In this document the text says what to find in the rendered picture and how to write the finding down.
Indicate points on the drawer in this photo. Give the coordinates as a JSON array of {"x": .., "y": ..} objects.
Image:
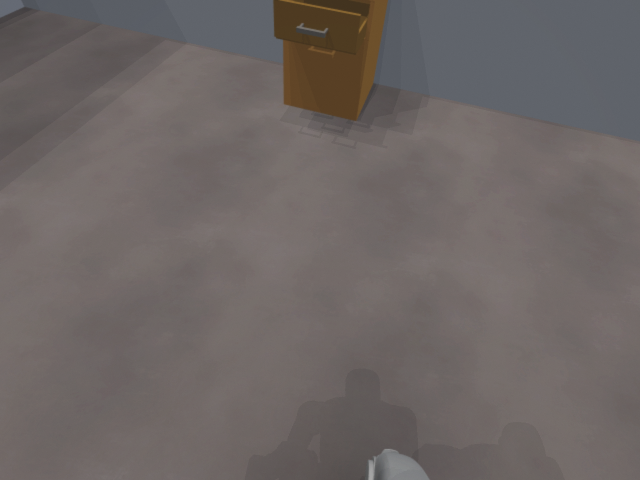
[{"x": 346, "y": 21}]

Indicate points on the right robot thigh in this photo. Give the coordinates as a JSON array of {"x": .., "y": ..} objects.
[{"x": 394, "y": 466}]

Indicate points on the handle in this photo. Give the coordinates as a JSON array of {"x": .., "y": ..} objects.
[
  {"x": 320, "y": 53},
  {"x": 313, "y": 32}
]

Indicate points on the cabinet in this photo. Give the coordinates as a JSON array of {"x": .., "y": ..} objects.
[{"x": 338, "y": 86}]

